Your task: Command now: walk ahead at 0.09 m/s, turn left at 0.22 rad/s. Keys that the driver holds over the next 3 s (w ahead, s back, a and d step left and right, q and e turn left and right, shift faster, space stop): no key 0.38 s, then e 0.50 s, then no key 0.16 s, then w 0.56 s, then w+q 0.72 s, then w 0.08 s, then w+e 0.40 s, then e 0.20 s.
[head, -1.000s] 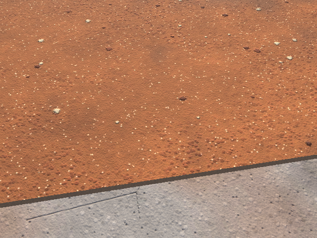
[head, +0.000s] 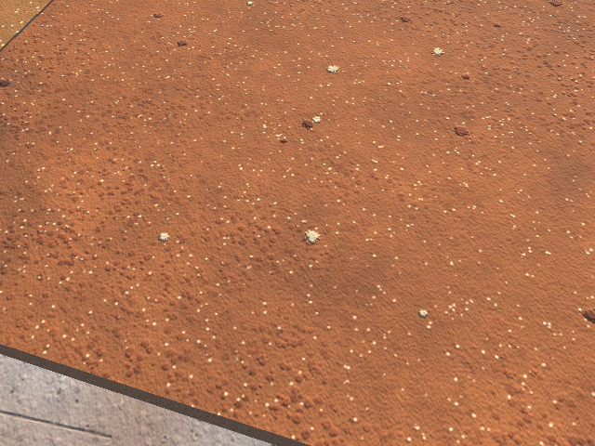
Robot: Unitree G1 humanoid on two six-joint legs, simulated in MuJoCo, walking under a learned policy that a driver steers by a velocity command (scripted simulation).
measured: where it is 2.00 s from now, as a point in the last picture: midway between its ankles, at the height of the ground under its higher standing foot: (368, 431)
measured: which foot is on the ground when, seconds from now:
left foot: up 0.00-0.18, down 0.20-0.70, up 0.72-1.00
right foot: down 0.00-1.00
